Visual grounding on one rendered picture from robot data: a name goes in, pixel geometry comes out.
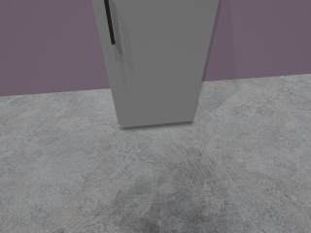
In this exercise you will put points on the handle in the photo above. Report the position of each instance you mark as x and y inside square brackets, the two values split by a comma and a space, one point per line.
[109, 19]

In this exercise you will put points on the fridge door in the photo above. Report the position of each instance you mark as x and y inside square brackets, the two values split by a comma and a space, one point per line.
[157, 62]

